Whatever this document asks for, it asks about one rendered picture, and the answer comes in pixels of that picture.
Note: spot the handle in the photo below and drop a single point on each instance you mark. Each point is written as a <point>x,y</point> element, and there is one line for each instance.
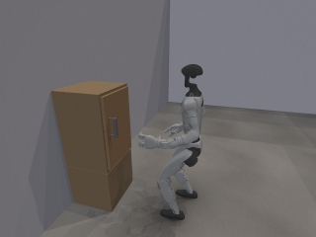
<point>115,126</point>

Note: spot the robot foot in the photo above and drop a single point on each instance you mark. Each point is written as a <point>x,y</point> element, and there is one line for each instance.
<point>168,213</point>
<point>185,194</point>

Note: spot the right robot hand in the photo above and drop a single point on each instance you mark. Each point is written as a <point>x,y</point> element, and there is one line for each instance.
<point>175,126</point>

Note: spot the robot left foot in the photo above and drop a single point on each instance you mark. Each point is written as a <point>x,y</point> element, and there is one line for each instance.
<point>168,213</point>

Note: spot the left robot forearm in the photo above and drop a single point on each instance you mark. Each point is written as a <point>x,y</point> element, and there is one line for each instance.
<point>172,143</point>

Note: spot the robot left upper arm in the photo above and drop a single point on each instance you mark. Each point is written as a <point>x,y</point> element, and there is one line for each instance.
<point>191,108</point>

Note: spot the robot right upper arm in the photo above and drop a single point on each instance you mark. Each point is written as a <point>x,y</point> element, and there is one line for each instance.
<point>203,111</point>

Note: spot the cupboard door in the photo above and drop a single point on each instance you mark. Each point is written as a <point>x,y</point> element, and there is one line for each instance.
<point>116,105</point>

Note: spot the robot right foot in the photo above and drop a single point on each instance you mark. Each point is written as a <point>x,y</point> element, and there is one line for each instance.
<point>185,194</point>

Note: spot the left robot hand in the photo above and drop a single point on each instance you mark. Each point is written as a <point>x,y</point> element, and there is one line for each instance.
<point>150,142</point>

